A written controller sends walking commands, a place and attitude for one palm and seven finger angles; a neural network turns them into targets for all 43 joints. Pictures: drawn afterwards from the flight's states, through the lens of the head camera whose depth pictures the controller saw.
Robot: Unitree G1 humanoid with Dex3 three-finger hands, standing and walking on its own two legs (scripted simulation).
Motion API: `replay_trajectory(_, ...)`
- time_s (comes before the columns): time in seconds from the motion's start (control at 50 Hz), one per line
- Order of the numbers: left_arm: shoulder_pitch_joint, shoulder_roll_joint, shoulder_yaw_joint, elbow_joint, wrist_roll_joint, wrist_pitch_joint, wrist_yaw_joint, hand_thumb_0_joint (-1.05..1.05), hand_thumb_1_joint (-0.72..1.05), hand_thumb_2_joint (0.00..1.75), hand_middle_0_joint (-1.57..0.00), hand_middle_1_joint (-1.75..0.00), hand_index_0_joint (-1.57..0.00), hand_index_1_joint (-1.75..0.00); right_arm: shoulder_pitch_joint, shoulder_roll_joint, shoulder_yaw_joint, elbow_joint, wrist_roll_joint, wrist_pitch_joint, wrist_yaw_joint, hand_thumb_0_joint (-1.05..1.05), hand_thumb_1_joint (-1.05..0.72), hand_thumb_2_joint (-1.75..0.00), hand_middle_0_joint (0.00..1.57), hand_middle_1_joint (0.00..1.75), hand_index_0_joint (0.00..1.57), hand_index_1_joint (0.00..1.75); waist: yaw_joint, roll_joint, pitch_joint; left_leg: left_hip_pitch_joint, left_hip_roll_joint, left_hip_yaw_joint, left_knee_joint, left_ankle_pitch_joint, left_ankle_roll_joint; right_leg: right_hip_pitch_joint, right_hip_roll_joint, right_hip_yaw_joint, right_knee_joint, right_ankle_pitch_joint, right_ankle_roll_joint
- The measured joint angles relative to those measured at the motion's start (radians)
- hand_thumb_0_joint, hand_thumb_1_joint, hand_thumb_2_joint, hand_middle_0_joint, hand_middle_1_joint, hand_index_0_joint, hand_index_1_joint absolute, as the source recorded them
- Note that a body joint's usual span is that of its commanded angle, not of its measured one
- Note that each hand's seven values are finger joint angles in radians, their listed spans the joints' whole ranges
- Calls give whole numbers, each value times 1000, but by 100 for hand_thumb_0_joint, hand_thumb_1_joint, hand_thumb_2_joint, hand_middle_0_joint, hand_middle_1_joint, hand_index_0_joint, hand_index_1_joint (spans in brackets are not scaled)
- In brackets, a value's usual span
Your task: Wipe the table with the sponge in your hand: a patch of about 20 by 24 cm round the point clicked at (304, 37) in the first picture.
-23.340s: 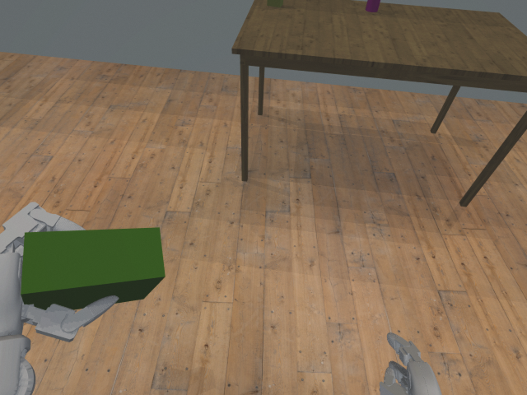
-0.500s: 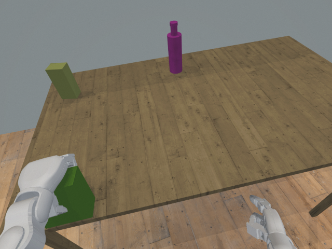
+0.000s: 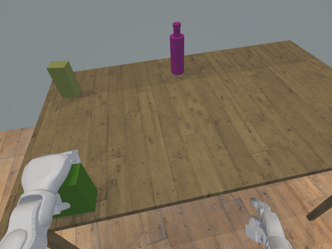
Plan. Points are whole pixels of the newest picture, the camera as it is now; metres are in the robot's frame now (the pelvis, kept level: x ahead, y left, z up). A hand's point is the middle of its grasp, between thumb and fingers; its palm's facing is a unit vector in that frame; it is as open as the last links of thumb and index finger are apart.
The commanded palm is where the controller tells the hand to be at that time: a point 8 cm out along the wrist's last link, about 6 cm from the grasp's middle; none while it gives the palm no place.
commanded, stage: lower the sponge onto the table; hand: left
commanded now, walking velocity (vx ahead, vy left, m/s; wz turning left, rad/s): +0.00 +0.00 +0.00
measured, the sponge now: (68, 196) +0.21 +0.30 +0.00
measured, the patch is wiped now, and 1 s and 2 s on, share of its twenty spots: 0.00 0.25 0.60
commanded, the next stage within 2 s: wipe forward along the first lane in 0.08 s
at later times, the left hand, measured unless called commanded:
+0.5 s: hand (62, 174) +0.24 +0.31 +0.06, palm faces -0.06 -0.05 -1.00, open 10.1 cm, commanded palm +0.22 +0.30 +0.10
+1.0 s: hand (68, 155) +0.29 +0.32 +0.06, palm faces -0.13 +0.00 -0.99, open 10.1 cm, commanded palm +0.28 +0.32 +0.09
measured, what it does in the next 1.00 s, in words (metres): stands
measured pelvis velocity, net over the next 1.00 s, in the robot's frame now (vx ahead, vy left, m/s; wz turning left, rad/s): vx -0.01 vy -0.02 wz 0.02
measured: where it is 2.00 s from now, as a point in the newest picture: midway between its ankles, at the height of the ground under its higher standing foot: outside the picture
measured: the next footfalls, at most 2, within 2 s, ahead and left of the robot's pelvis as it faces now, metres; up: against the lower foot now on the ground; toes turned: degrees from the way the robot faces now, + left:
none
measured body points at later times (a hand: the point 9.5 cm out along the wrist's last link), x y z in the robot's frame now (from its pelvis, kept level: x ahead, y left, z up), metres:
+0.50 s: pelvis -0.01 -0.01 +0.00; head +0.00 -0.04 +0.45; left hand +0.23 +0.30 +0.11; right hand +0.23 -0.22 -0.10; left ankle +0.00 +0.09 -0.74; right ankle +0.03 -0.11 -0.74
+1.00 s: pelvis -0.01 -0.02 -0.01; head +0.01 -0.06 +0.44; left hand +0.29 +0.32 +0.11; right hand +0.16 -0.27 -0.13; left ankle +0.00 +0.09 -0.74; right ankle +0.03 -0.11 -0.74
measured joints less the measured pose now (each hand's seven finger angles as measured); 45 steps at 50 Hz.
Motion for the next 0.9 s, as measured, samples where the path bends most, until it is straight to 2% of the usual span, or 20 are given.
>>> replay_trajectory(0.22,20,-21,-4,4,5,32,46,0,-49,104,-71,-135,-74,-134,-6,-3,-3,3,4,17,12,2,-90,-90,20,30,21,30,3,-1,-7,-9,4,0,6,-3,-2,-8,4,1,3,-1,-2)
replay_trajectory(0.34,-78,-15,-19,87,8,42,28,0,-50,105,-72,-134,-75,-133,-16,-7,2,19,13,19,-8,2,-90,-90,20,30,21,30,7,3,-5,-25,2,-11,9,5,-5,-21,2,-10,7,2,-5)
replay_trajectory(0.44,-159,-6,-11,176,13,35,13,0,-51,105,-73,-133,-75,-132,-16,-3,7,25,18,18,-16,2,-90,-90,20,30,20,30,0,2,-13,-46,3,-16,10,10,-9,-42,3,-15,12,4,-9)
replay_trajectory(0.64,-234,9,5,287,25,-14,-8,0,-52,105,-74,-132,-76,-131,28,-19,-6,23,25,13,-21,1,-90,-90,20,30,20,30,-15,7,-27,-88,8,-20,29,7,-15,-84,8,-19,30,0,-15)
replay_trajectory(0.76,-330,29,10,386,23,-56,-4,0,-53,105,-76,-130,-78,-129,56,-30,-12,39,33,6,-32,1,-90,-90,20,30,20,30,-15,4,-30,-128,10,-30,52,5,-19,-120,9,-31,51,-4,-20)
replay_trajectory(0.9,-429,57,28,520,32,-78,-4,1,-53,105,-76,-130,-78,-130,82,-35,-17,39,44,10,-32,1,-90,-90,20,30,20,30,-40,-3,-42,-174,16,-29,77,-2,-24,-166,15,-30,75,-8,-26)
